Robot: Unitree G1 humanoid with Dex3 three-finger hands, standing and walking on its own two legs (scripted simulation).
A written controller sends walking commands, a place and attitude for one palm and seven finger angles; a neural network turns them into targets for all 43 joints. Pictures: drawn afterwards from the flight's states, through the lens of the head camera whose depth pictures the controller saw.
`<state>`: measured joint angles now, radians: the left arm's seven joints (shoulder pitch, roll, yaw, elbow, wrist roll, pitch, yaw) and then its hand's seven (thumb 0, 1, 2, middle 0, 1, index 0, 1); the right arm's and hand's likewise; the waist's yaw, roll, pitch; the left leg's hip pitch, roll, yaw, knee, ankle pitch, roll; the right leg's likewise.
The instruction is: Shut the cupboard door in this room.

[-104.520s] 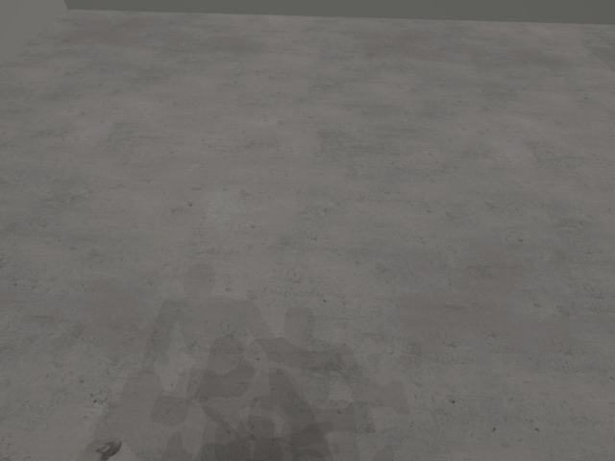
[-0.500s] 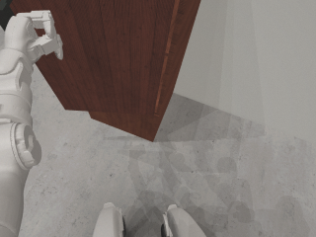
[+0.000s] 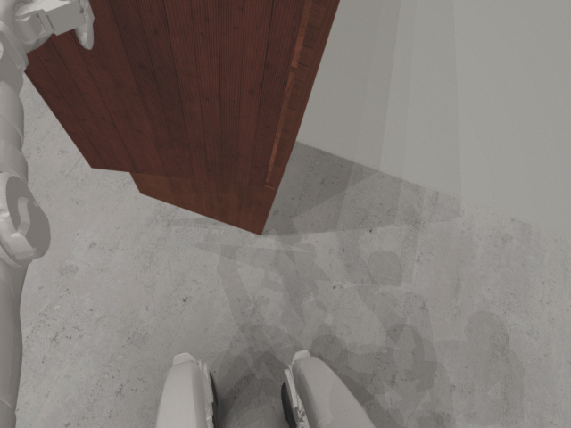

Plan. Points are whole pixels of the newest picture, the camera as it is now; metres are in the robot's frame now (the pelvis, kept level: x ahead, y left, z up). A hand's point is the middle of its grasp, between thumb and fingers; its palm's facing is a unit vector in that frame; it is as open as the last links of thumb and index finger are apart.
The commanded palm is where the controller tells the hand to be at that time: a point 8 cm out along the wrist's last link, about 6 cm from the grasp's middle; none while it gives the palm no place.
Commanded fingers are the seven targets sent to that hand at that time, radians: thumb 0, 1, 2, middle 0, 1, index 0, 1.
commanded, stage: push the door shut along its arc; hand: left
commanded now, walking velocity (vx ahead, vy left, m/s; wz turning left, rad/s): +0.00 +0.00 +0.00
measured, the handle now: out of the picture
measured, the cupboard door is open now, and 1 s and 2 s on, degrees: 15 7 7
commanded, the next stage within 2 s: pull the fist back off the door in 0.08 s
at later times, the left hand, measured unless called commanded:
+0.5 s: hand (107, 5) +0.61 +0.13 +0.13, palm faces +0.14 -0.99 +0.00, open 3.1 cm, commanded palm +0.58 +0.15 +0.14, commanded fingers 0.00 0.90 0.90 -1.30 -1.50 -1.30 -1.50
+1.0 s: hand (109, 59) +0.53 +0.12 +0.13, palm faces +0.14 -0.99 +0.00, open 3.1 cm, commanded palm +0.50 +0.16 +0.14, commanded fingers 0.00 0.90 0.90 -1.30 -1.50 -1.30 -1.50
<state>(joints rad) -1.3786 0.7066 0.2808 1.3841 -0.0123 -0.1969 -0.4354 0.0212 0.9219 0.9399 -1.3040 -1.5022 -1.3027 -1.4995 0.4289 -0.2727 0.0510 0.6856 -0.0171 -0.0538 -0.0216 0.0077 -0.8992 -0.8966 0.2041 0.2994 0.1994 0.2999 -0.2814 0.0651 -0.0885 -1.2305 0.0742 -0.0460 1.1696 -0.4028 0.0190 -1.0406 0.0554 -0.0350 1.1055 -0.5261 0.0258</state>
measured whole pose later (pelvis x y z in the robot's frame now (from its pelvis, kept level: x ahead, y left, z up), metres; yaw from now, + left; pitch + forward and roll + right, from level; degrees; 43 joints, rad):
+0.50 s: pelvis +0.01 +0.00 +0.00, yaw +0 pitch +28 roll -6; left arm -1.33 0.51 0.38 1.29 0.09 -0.18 0.09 0.02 0.89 0.90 -1.30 -1.50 -1.30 -1.50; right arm 0.49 -0.21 0.04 0.66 -0.09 -0.01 0.09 0.01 -0.90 -0.90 0.20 0.30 0.20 0.30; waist -0.28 0.08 -0.11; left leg -1.24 0.07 -0.05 1.14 -0.40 0.01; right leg -1.04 0.05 -0.04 1.08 -0.52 0.02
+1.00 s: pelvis +0.03 -0.02 +0.04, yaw +2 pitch +19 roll -2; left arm -0.86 0.28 0.29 1.06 -0.05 -0.36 0.05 0.01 0.90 0.90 -1.30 -1.50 -1.30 -1.50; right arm 0.39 -0.27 -0.04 0.65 -0.04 0.04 0.07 0.01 -0.90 -0.90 0.20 0.30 0.20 0.30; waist -0.15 0.05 -0.14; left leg -0.92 0.06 -0.02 0.99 -0.40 -0.01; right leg -0.75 0.04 -0.02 0.95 -0.53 0.00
